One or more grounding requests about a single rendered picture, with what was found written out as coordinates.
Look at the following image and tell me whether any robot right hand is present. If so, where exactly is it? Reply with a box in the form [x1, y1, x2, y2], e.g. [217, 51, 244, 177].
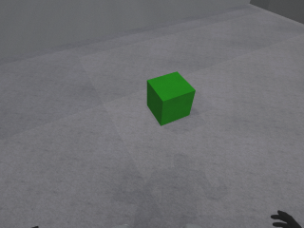
[271, 210, 301, 228]

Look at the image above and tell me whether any carton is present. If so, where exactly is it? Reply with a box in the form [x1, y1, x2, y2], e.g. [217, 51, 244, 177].
[146, 71, 196, 126]

